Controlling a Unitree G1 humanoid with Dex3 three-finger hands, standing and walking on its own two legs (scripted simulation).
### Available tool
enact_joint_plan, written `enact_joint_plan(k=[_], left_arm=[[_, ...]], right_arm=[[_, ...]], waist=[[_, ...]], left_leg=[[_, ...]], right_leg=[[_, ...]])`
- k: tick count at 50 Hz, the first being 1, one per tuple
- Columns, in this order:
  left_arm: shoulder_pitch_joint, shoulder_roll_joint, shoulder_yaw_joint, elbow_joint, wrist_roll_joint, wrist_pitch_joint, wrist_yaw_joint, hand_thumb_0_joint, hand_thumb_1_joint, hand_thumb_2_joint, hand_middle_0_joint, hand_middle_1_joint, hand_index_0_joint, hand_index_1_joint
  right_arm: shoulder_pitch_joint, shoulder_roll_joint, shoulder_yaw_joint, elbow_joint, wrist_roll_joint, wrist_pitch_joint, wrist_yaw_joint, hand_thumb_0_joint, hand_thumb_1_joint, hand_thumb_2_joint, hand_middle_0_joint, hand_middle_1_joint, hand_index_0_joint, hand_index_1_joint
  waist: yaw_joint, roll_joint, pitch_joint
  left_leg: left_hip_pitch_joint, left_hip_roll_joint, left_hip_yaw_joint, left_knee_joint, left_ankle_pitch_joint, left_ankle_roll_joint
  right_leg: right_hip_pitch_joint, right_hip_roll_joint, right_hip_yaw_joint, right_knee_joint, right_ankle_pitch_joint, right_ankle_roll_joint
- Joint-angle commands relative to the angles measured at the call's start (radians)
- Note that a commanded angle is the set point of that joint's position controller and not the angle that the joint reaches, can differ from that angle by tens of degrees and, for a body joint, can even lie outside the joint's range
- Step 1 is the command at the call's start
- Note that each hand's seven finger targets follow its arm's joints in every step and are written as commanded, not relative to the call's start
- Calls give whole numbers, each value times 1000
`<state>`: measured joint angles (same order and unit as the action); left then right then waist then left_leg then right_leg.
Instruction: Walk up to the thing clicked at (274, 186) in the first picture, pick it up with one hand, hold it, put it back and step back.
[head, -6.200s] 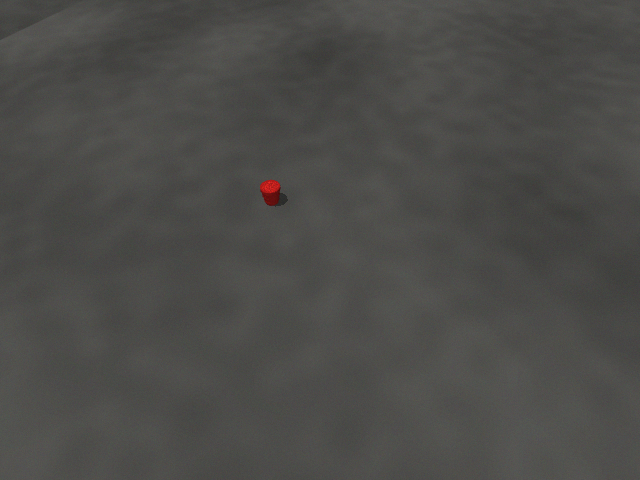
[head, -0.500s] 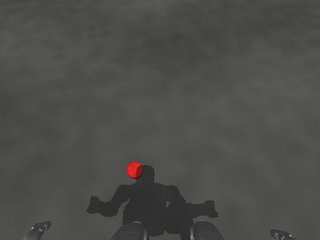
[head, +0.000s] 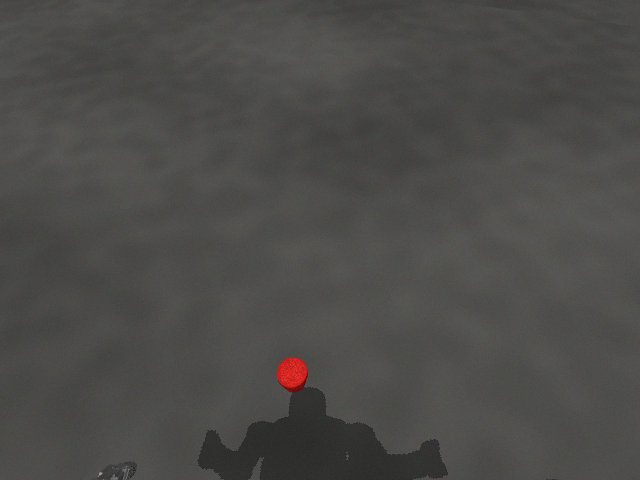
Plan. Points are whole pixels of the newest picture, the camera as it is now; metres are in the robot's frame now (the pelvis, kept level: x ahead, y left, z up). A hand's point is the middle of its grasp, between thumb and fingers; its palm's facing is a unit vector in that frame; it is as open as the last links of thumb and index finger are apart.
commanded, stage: walk up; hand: left
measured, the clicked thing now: (293, 377) +0.49 +0.14 -0.71
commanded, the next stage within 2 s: stand in 1.08 s
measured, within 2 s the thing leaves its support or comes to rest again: neither
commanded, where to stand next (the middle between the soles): +0.09 -0.01 m, yaw -4 degrees
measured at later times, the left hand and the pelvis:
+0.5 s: hand out of the picture +0.10 +0.26 -0.13, palm faces -0.01 -0.94 -0.33, open 7.3 cm; pelvis +0.00 +0.01 +0.02, yaw -1 degrees
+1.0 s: hand out of the picture +0.09 +0.24 -0.13, palm faces -0.01 -0.94 -0.33, open 7.4 cm; pelvis +0.00 +0.00 +0.02, yaw -1 degrees
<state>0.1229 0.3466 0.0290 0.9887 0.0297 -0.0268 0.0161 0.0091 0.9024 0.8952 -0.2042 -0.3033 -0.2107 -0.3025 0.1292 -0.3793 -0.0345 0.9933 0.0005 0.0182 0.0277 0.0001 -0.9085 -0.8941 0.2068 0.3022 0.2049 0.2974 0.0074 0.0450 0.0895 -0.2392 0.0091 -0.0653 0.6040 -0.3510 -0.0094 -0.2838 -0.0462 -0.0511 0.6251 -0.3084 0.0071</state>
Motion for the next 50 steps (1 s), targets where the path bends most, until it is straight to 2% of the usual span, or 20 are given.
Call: enact_joint_plan(k=[1,2,3,4,5,6,7,8,10,12,19,21,24,32,41,50], left_arm=[[-55,184,42,-75,-24,2,-4,0,900,900,-200,-300,-200,-300],[-32,170,36,-59,-31,9,-6,0,900,900,-200,-300,-200,-300],[-52,205,43,-25,-24,10,-5,0,900,900,-200,-300,-200,-300],[-57,213,43,-17,-18,2,-5,0,900,900,-200,-300,-200,-300],[-74,220,44,-15,-18,-5,-8,0,900,900,-200,-300,-200,-300],[-79,223,44,-11,-24,-9,-10,0,900,900,-200,-300,-200,-300],[-85,223,42,-7,-30,-8,-11,0,900,900,-200,-300,-200,-300],[-91,222,39,0,-31,-5,-11,0,900,900,-200,-300,-200,-300],[-105,211,32,14,-31,0,-12,0,900,900,-200,-300,-200,-300],[-101,211,29,33,-30,1,-14,0,900,900,-200,-300,-200,-300],[-119,215,27,73,-26,-3,-17,0,900,900,-200,-300,-200,-300],[-118,213,27,81,-25,-4,-17,0,900,900,-200,-300,-200,-300],[-130,211,28,94,-23,-2,-17,0,900,900,-200,-300,-200,-300],[-125,210,32,95,-21,-7,-16,0,900,900,-200,-300,-200,-300],[-120,213,41,98,-17,-5,-15,0,900,900,-200,-300,-200,-300],[-110,207,45,92,-17,-2,-14,0,900,900,-200,-300,-200,-300]], right_arm=[[15,-211,-50,-12,-32,-52,-37,0,-900,-900,200,300,200,300],[-72,-247,-46,-33,-23,-60,-36,0,-900,-900,200,300,200,300],[-115,-253,-43,-27,-10,-58,-32,0,-900,-900,200,300,200,300],[-128,-222,-30,-20,-10,-56,-29,0,-900,-900,200,300,200,300],[-114,-196,-20,-12,-7,-58,-28,0,-900,-900,200,300,200,300],[-94,-189,-16,-4,-9,-62,-31,0,-900,-900,200,300,200,300],[-67,-190,-15,11,-9,-64,-34,0,-900,-900,200,300,200,300],[-75,-197,-17,20,-8,-66,-34,0,-900,-900,200,300,200,300],[-85,-199,-15,33,-6,-67,-33,0,-900,-900,200,300,200,300],[-96,-194,-13,36,-5,-66,-34,0,-900,-900,200,300,200,300],[-89,-185,-11,55,-1,-64,-36,0,-900,-900,200,300,200,300],[-99,-184,-11,55,-1,-62,-35,0,-900,-900,200,300,200,300],[-106,-181,-10,62,-2,-58,-33,0,-900,-900,200,300,200,300],[-103,-180,-11,71,-5,-54,-32,0,-900,-900,200,300,200,300],[-92,-171,-12,79,-9,-49,-32,0,-900,-900,200,300,200,300],[-72,-171,-9,80,-10,-51,-34,0,-900,-900,200,300,200,300]], waist=[[-2,-44,-152],[38,5,-128],[33,10,-106],[40,1,-102],[28,-8,-124],[16,6,-141],[9,27,-131],[8,43,-119],[10,49,-126],[14,40,-126],[-3,-27,-150],[-3,-30,-143],[-7,-42,-108],[-6,-53,-131],[-8,-65,-108],[-4,-55,-137]], left_leg=[[135,142,-172,-285,235,39],[55,232,-292,-285,173,100],[-71,224,-247,-262,113,119],[-91,175,-170,-241,152,82],[-58,120,-99,-224,209,51],[-22,94,-66,-221,244,35],[-28,94,-70,-243,236,28],[-32,103,-83,-267,219,29],[1,117,-90,-283,272,33],[22,121,-84,-294,272,34],[73,109,-44,-291,307,26],[81,107,-39,-291,303,26],[66,103,-43,-310,241,23],[95,101,-30,-310,252,19],[87,94,-25,-314,218,16],[87,103,-22,-309,256,19]], right_leg=[[-19,-47,75,-7,145,-42],[-12,-4,63,-60,-12,-17],[126,-20,80,-106,-59,-25],[182,-37,91,-182,20,-31],[200,-57,113,-190,127,-37],[191,-68,121,-169,218,-45],[192,-67,114,-165,233,-42],[190,-62,97,-180,214,-38],[192,-61,88,-205,211,-33],[191,-60,87,-229,199,-29],[215,-80,102,-276,267,-22],[204,-83,103,-285,268,-21],[178,-79,106,-306,218,-15],[193,-85,115,-325,239,-17],[172,-82,124,-342,182,-21],[208,-82,118,-326,243,-21]])
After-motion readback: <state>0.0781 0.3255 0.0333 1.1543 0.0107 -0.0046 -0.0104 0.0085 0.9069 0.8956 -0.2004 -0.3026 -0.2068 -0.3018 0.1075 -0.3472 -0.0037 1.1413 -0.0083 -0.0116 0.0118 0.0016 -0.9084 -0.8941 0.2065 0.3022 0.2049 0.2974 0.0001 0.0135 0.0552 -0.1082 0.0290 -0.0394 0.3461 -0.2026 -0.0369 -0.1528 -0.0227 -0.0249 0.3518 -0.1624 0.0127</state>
